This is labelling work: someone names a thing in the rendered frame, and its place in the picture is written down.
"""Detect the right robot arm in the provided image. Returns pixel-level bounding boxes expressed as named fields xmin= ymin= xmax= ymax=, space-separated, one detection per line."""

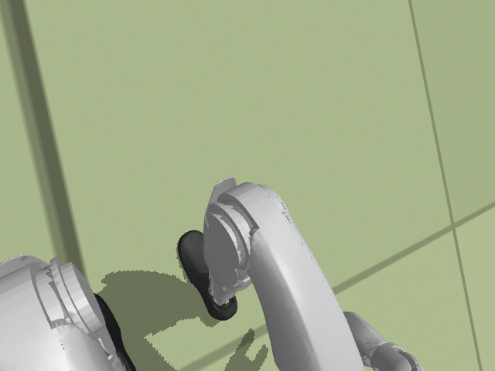
xmin=370 ymin=342 xmax=425 ymax=371

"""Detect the right robot foot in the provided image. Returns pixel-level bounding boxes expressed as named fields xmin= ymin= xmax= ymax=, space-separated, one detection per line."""
xmin=178 ymin=230 xmax=237 ymax=321

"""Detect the right robot hand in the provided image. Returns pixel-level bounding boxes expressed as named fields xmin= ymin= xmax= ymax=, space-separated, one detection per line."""
xmin=343 ymin=311 xmax=387 ymax=367

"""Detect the left robot foot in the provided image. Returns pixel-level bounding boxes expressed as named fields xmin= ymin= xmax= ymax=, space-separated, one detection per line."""
xmin=94 ymin=293 xmax=136 ymax=371

